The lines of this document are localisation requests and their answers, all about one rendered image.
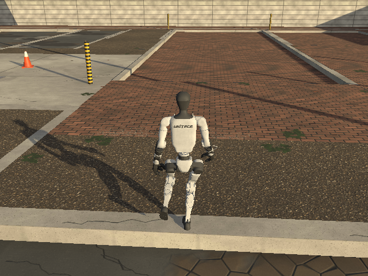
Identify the robot left shin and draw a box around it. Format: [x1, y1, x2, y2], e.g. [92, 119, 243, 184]
[163, 176, 173, 208]

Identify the left robot upper arm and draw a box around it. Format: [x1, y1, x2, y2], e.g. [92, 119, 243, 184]
[157, 116, 171, 149]

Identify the right robot upper arm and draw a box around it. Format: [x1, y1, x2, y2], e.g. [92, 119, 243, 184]
[195, 116, 210, 147]

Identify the right robot hand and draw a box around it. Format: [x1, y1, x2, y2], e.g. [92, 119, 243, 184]
[201, 153, 214, 162]

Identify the robot right forearm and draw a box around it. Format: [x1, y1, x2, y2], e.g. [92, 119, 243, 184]
[204, 139, 214, 156]

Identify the robot torso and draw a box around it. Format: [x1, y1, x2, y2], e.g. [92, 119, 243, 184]
[170, 114, 197, 173]

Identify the left robot hand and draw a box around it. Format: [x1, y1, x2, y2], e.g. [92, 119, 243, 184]
[152, 163, 165, 176]

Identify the robot left forearm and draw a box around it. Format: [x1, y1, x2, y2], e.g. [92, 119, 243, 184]
[153, 141, 163, 164]

